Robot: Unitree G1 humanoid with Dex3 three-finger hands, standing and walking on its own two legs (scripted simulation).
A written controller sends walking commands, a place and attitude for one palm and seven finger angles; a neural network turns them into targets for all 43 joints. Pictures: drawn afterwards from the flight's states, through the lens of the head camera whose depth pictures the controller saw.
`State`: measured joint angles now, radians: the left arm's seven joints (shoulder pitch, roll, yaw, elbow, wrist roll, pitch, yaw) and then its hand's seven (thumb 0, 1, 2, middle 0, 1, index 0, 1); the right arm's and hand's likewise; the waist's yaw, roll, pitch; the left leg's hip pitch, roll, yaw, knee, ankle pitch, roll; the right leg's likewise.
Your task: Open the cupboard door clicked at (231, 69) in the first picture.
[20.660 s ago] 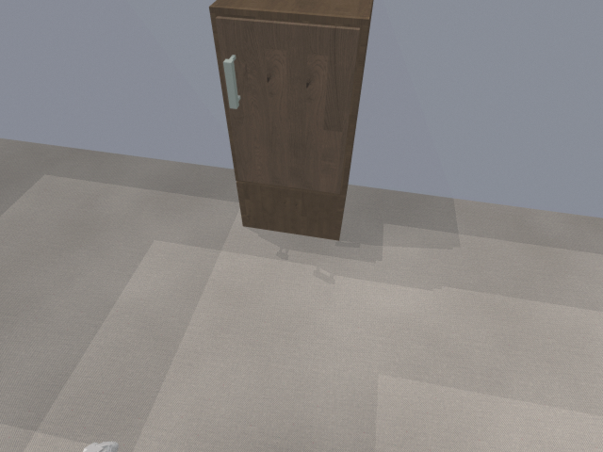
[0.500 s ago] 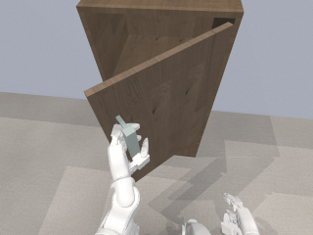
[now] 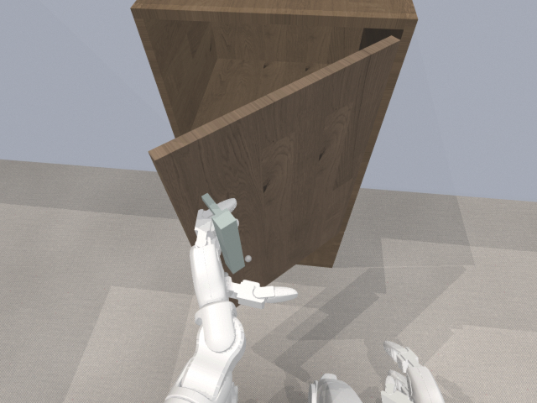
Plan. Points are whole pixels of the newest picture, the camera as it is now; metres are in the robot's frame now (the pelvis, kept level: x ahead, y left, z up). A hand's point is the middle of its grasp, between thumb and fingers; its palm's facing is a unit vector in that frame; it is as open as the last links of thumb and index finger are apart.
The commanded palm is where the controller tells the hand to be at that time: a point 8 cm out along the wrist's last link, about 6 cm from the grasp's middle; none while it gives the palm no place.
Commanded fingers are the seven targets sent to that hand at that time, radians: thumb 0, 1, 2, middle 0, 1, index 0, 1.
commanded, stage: open thumb and fingers to let go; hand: left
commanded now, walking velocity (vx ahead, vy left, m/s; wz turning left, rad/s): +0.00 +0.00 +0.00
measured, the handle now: (222, 234) +0.36 +0.08 +0.03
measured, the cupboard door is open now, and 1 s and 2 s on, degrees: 43 45 45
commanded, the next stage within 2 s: slide the hand sideways off the handle in 0.10 s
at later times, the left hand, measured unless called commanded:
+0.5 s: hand (239, 286) +0.27 +0.05 +0.04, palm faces -0.19 -0.98 +0.04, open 16.3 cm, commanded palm +0.25 +0.11 +0.04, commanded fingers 0.00 -0.50 0.30 -0.15 -0.30 -0.15 -0.30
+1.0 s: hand (198, 321) +0.23 +0.10 +0.04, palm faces -0.13 -0.99 +0.00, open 16.3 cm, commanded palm +0.21 +0.16 +0.04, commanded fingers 0.00 -0.50 0.30 -0.15 -0.30 -0.15 -0.30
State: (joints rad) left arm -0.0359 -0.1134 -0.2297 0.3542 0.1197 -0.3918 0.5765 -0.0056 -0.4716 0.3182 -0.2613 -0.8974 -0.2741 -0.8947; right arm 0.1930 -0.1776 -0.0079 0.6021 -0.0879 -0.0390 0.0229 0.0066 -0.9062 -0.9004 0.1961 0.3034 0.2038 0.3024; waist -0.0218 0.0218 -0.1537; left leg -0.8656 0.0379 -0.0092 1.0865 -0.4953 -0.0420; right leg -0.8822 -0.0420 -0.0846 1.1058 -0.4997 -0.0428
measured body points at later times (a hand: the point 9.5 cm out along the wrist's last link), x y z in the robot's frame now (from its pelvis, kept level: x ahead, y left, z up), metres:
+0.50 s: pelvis -0.01 +0.03 +0.00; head +0.06 +0.01 +0.44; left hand +0.28 +0.11 +0.04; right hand +0.16 -0.21 -0.10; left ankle +0.02 +0.15 -0.66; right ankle +0.02 -0.09 -0.66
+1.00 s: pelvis +0.00 +0.03 -0.02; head +0.07 +0.02 +0.43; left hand +0.23 +0.16 +0.04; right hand +0.19 -0.19 -0.10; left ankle +0.02 +0.15 -0.66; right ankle +0.02 -0.09 -0.66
